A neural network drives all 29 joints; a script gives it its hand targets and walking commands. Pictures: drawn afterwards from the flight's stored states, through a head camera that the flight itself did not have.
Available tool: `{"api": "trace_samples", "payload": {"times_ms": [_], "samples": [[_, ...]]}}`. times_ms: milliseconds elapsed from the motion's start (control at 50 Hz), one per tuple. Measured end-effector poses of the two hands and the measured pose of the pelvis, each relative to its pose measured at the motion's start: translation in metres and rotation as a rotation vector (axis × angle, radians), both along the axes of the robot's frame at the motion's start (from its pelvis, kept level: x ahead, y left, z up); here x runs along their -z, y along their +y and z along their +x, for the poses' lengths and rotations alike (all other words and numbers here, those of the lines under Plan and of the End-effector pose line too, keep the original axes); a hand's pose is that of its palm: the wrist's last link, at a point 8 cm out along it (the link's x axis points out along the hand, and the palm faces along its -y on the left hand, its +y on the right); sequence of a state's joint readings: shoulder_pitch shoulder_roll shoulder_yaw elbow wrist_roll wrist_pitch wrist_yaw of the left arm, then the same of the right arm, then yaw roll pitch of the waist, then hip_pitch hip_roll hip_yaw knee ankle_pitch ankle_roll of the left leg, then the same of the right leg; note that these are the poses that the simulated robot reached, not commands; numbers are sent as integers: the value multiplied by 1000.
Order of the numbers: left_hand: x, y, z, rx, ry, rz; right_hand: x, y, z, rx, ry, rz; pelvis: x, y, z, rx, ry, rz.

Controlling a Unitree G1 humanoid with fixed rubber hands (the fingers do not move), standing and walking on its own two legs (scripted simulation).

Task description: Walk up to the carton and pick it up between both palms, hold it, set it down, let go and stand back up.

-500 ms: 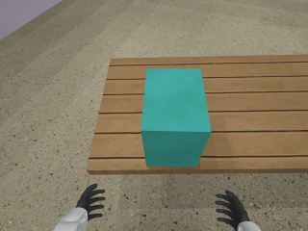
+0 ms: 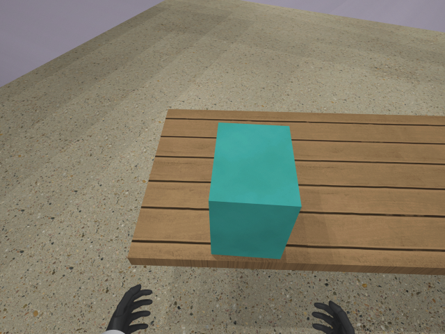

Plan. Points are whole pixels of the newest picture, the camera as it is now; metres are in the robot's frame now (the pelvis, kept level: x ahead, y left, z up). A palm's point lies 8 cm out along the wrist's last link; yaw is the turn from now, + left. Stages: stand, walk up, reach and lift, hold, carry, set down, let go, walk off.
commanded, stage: reach and lift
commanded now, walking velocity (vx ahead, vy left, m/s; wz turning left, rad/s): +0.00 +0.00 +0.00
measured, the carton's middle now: (249, 191) +0.50 -0.02 -0.10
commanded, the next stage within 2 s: none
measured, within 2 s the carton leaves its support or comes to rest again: neither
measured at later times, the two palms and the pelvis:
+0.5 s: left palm (131, 296) +0.21 +0.21 -0.07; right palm (344, 312) +0.21 -0.19 -0.07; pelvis +0.04 +0.03 +0.00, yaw -1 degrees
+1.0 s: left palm (142, 263) +0.27 +0.19 -0.05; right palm (345, 277) +0.26 -0.20 -0.05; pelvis +0.03 +0.02 -0.01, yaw +1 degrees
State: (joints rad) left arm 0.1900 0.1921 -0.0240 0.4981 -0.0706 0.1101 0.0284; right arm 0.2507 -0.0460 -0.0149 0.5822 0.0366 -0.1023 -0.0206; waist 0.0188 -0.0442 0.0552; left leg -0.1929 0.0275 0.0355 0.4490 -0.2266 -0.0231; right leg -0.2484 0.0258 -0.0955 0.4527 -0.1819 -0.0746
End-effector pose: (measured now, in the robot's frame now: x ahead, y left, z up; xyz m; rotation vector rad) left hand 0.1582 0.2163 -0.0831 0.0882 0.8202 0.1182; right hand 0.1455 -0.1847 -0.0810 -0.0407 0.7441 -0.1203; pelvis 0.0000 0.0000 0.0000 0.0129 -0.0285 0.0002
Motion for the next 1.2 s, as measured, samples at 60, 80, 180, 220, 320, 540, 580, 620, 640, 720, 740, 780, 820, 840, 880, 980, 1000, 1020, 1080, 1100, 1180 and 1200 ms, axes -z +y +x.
{"api": "trace_samples", "payload": {"times_ms": [60,80,180,220,320,540,580,620,640,720,740,780,820,840,880,980,1000,1020,1080,1100,1180,1200], "samples": [[-1,-1,7,2,-29,0,-3,-3,7,-5,-26,-9,0,4,2,4,0,-1],[-1,-1,10,2,-40,-1,-4,-4,11,-7,-36,-10,0,6,2,5,1,-1],[-3,-6,25,6,-102,-7,-8,-3,26,-17,-72,-9,0,12,8,9,5,-3],[-3,-8,30,10,-124,-11,-8,-2,31,-19,-82,-7,0,14,12,10,8,-4],[-5,-11,41,18,-177,-14,-9,0,43,-17,-113,-5,-1,20,21,13,15,-11],[-14,-11,59,44,-310,-6,-15,-7,66,-10,-232,-13,1,26,37,12,24,-25],[-16,-11,63,47,-334,-6,-16,-8,70,-10,-253,-14,1,26,39,10,28,-26],[-17,-12,67,49,-358,-7,-16,-10,74,-11,-274,-14,2,26,40,9,32,-26],[-18,-12,69,50,-370,-8,-17,-11,76,-11,-284,-14,2,25,40,8,34,-26],[-22,-15,78,52,-417,-11,-19,-12,85,-12,-325,-13,4,23,40,2,44,-25],[-23,-16,81,52,-429,-11,-19,-13,87,-12,-336,-13,5,23,39,1,47,-25],[-25,-17,85,53,-453,-12,-21,-14,92,-12,-357,-13,6,22,38,-2,52,-24],[-27,-18,90,53,-476,-13,-23,-14,97,-11,-378,-13,7,20,37,-5,57,-23],[-28,-19,92,54,-488,-13,-24,-14,99,-11,-389,-13,7,20,36,-6,60,-23],[-30,-20,97,54,-511,-13,-26,-15,104,-8,-410,-14,8,18,34,-9,66,-22],[-35,-22,108,53,-557,-13,-30,-16,116,-6,-449,-19,11,16,29,-14,82,-19],[-35,-22,111,51,-559,-13,-31,-16,118,-7,-450,-20,11,15,28,-15,86,-18],[-35,-22,114,49,-559,-13,-31,-15,121,-9,-449,-20,12,14,27,-15,91,-17],[-34,-22,123,35,-550,-15,-32,-14,130,-13,-437,-20,13,13,25,-15,108,-13],[-35,-22,126,31,-549,-17,-33,-13,134,-13,-436,-18,13,12,24,-15,114,-13],[-41,-25,142,24,-564,-21,-40,-11,151,-9,-447,-12,13,11,23,-18,139,-13],[-43,-26,146,24,-569,-21,-42,-10,156,-7,-451,-11,13,11,24,-18,145,-13]]}}
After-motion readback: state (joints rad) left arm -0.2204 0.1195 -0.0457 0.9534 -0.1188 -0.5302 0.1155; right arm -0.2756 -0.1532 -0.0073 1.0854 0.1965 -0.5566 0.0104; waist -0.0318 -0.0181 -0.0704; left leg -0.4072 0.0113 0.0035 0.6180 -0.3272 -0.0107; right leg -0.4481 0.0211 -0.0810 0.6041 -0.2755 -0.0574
